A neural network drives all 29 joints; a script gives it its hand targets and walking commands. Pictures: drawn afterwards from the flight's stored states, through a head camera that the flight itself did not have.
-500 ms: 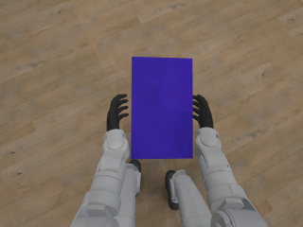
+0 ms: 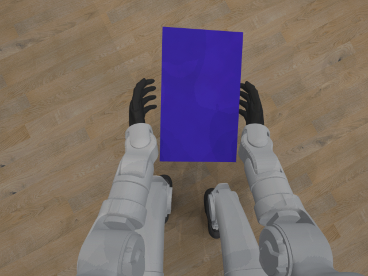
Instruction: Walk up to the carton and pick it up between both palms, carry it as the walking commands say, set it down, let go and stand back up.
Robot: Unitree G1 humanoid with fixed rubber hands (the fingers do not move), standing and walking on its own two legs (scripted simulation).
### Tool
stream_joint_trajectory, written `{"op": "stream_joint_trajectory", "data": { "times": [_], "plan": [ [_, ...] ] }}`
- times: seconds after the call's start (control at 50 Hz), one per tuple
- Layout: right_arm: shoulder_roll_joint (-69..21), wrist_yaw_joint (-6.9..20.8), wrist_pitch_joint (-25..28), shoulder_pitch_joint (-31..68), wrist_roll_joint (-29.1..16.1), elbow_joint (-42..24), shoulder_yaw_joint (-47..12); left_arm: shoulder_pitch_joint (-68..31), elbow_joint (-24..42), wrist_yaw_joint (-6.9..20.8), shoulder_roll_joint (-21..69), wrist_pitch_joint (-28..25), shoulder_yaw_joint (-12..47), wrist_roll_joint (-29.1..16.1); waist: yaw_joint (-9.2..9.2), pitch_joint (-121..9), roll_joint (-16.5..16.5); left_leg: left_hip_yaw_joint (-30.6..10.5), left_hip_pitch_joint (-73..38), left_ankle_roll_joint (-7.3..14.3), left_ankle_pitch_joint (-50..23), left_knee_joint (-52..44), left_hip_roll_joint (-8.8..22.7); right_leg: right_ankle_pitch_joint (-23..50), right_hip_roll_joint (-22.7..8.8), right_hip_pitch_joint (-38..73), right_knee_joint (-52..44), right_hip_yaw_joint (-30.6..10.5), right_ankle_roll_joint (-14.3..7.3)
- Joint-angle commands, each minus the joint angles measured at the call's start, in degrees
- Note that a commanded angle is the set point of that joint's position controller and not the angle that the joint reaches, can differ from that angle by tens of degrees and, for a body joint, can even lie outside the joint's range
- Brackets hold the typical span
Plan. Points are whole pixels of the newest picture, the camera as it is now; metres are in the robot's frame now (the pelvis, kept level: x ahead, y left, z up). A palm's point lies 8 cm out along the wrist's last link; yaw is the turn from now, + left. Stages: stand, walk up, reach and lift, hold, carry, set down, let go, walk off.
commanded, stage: set down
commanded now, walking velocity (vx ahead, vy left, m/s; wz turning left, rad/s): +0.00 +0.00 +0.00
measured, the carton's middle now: (193, 100) +0.47 +0.01 -0.20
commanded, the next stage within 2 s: none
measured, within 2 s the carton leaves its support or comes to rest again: neither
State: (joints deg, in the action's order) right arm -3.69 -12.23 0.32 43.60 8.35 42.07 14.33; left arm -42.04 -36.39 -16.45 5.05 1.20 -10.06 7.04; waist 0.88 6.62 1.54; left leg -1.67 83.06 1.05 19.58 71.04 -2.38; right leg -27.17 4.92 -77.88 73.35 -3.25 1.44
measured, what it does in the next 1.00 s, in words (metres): lowers itself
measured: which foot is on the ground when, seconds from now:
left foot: down 0.00-1.00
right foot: down 0.00-1.00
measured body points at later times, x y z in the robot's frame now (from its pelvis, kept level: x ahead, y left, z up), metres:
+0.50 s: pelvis -0.05 -0.01 -0.09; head +0.29 +0.01 +0.19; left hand +0.44 +0.12 -0.25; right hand +0.45 -0.13 -0.25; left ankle +0.11 +0.10 -0.60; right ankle +0.06 -0.13 -0.60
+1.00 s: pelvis -0.05 +0.00 -0.15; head +0.32 +0.02 +0.08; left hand +0.48 +0.13 -0.33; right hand +0.48 -0.11 -0.34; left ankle +0.11 +0.10 -0.60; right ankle +0.06 -0.13 -0.60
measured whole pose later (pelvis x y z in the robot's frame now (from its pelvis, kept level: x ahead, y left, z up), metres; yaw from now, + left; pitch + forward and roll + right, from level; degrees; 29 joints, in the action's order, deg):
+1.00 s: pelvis -0.05 +0.00 -0.15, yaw -1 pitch +29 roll -2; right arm 1.8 -13.7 -13.4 77.9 5.3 44.6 21.5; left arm -77.5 -39.5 -11.4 -2.9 16.7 -21.8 11.3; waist 0.9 30.1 1.5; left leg -0.9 108.6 0.3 23.7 103.3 -3.0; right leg -33.6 8.0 -103.1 107.5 -3.0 3.5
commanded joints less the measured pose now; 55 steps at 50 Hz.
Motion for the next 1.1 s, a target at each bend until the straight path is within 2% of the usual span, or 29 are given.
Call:
{"op": "stream_joint_trajectory", "data": {
  "times": [0.0,0.06,0.14,0.16,0.22,0.3,0.36,0.5,0.56,0.64,0.7,0.74,0.78,0.86,0.92,0.98,1.02,1.04,1.08],
  "plan": [
    [-32.92,9.49,2.14,32.45,-2.79,1.74,-14.29,-30.05,-6.98,9.19,38.37,-0.52,16.41,3.33,-3.52,-53.26,-6.60,-5.20,-32.73,-1.61,-10.33,1.28,-6.89,10.10,5.72,-3.40,0.71,1.01,-2.21],
    [-36.59,10.04,2.29,36.32,-5.06,-4.29,-18.06,-33.56,-2.26,10.00,42.47,-0.31,20.91,0.76,-3.72,-66.88,-7.26,-5.27,-37.44,-1.94,-18.44,5.17,-7.23,15.01,6.49,-1.46,4.02,1.45,-1.81],
    [-37.90,9.15,1.39,42.86,-9.57,-13.97,-24.48,-39.87,6.59,9.48,42.83,0.75,28.29,-4.34,-4.24,-84.62,-7.20,-5.27,-43.98,-2.41,-25.89,10.41,-7.14,18.02,7.12,0.99,8.40,2.18,-1.32],
    [-37.72,8.82,1.01,44.79,-10.70,-16.02,-25.70,-41.47,8.47,9.18,42.22,1.13,29.68,-5.43,-4.03,-87.22,-7.10,-5.10,-44.77,-2.45,-25.47,11.27,-7.04,17.29,7.22,1.40,9.20,2.38,-1.25],
    [-34.66,7.90,-0.63,50.32,-12.87,-19.30,-27.43,-46.56,12.25,7.90,38.26,2.37,31.58,-7.17,-2.91,-90.45,-6.86,-3.97,-44.14,-2.68,-18.29,12.43,-6.89,12.84,7.27,2.73,11.11,2.99,-1.37],
    [-30.81,7.15,-3.21,54.47,-12.88,-16.74,-26.59,-48.83,9.15,6.58,33.73,4.24,27.79,-6.20,-1.66,-87.04,-5.90,-3.02,-41.59,-2.63,-10.06,14.16,-6.49,6.52,6.99,0.89,12.82,3.51,-1.34],
    [-30.88,7.27,-4.89,58.45,-13.06,-15.49,-26.03,-52.09,6.69,6.83,33.23,5.76,24.76,-5.74,-0.67,-88.37,-4.36,-1.78,-39.57,-2.36,-5.97,15.57,-6.08,3.84,6.72,2.42,13.64,3.79,-1.19],
    [-33.70,7.12,-8.59,69.74,-14.74,-16.18,-26.94,-67.08,9.02,8.91,31.79,8.22,22.79,-8.51,1.50,-98.55,-1.56,1.02,-37.23,-1.89,-4.49,20.03,-5.56,3.63,5.76,8.87,16.86,3.69,-0.89],
    [-35.37,7.43,-9.78,73.73,-14.85,-15.36,-26.84,-72.05,8.50,9.91,33.14,9.06,22.93,-9.19,1.63,-93.52,-1.46,1.44,-33.86,-1.78,-4.04,21.53,-5.59,2.94,5.56,5.66,18.38,4.04,-0.88],
    [-38.52,9.59,-11.04,76.09,-11.39,-6.60,-22.20,-75.34,1.48,12.49,36.85,10.18,19.35,-6.77,1.43,-80.02,-1.56,1.60,-25.37,-1.54,3.38,21.95,-5.51,-3.09,5.24,-3.09,19.07,4.13,-1.08],
    [-41.73,12.70,-12.33,73.84,-6.77,2.85,-16.23,-75.87,-4.77,15.71,39.97,11.56,15.63,-3.21,0.24,-69.02,-2.52,1.46,-19.50,-1.43,8.97,21.96,-5.61,-7.42,5.27,-10.75,19.58,4.77,-1.23],
    [-43.80,14.89,-13.07,71.72,-3.78,6.45,-12.50,-75.46,-7.46,17.92,41.57,12.59,13.29,-0.81,-0.40,-66.20,-3.37,1.32,-17.63,-1.31,10.17,22.35,-5.80,-7.99,5.36,-13.41,20.42,5.39,-1.31],
    [-46.11,16.22,-12.84,71.14,-2.84,3.90,-11.67,-75.42,-5.78,19.42,43.43,12.68,13.20,-0.30,-0.73,-72.44,-3.59,1.12,-20.03,-1.15,5.10,24.22,-6.07,-3.62,5.77,-11.99,22.26,6.05,-1.27],
    [-49.79,17.65,-12.25,72.48,-4.57,-2.99,-16.36,-72.24,-5.37,20.88,49.24,13.11,17.29,-1.86,-0.23,-86.96,-3.50,1.12,-25.57,-1.41,-6.50,27.73,-5.97,4.10,6.19,-10.35,25.79,7.27,-0.78],
    [-48.81,17.99,-11.40,76.39,-8.30,-10.31,-22.22,-72.78,-1.43,20.78,50.55,13.34,21.41,-4.73,0.41,-97.54,-3.38,0.95,-31.08,-1.78,-14.24,29.99,-6.07,8.71,6.44,-9.17,28.71,7.93,-0.49],
    [-47.75,17.13,-10.50,81.10,-13.07,-19.35,-28.70,-74.61,5.22,19.21,50.07,12.95,26.49,-8.85,0.67,-111.05,-3.82,-0.21,-39.54,-1.79,-26.31,33.20,-5.80,16.39,6.43,-7.07,31.57,8.36,0.01],
    [-46.85,16.42,-11.09,81.77,-14.21,-18.60,-30.50,-75.51,4.90,18.33,48.32,13.17,27.39,-9.50,0.84,-111.47,-4.04,-0.54,-40.33,-1.64,-27.12,34.21,-5.33,15.91,6.09,-8.56,32.14,8.23,0.34],
    [-46.43,16.39,-11.59,81.03,-13.92,-15.81,-30.16,-75.98,3.85,18.01,47.17,13.19,26.62,-8.89,1.13,-107.84,-4.05,-0.51,-38.56,-1.67,-24.72,34.14,-5.08,13.77,5.87,-10.68,32.19,8.04,0.47],
    [-46.71,17.02,-12.61,78.04,-11.98,-6.86,-26.87,-76.99,-0.07,18.08,45.22,12.89,23.66,-6.53,1.88,-94.01,-3.80,-0.03,-30.42,-1.73,-15.34,33.10,-4.73,6.80,5.50,-16.59,31.81,7.58,0.49]
  ]
}}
